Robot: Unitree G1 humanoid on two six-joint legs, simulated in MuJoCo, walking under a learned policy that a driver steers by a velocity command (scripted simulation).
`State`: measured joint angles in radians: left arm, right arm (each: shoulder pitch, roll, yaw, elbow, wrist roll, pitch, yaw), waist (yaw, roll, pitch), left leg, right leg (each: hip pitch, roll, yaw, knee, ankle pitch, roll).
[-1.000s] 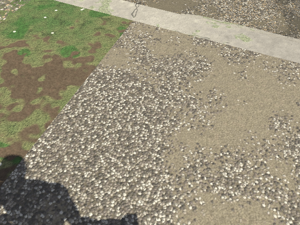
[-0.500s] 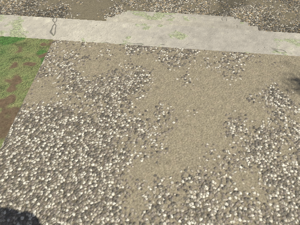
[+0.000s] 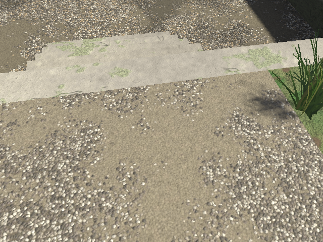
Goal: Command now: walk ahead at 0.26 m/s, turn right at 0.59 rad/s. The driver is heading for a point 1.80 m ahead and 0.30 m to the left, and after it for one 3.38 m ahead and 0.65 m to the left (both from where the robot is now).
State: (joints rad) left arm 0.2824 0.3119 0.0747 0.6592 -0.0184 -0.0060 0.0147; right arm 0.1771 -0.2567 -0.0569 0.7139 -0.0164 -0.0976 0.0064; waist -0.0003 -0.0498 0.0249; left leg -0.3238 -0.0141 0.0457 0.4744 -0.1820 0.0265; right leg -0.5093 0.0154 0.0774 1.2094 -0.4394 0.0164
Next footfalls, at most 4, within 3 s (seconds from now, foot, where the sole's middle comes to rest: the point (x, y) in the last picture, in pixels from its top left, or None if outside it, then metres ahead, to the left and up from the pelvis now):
0.30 right None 0.19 -0.15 -0.77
0.70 left None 0.14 0.10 -0.77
1.26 right None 0.21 -0.11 -0.77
1.64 left None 0.12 0.14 -0.77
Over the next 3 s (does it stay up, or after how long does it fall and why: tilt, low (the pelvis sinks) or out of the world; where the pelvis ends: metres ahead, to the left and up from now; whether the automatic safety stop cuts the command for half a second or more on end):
stays up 0.56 0.03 -0.01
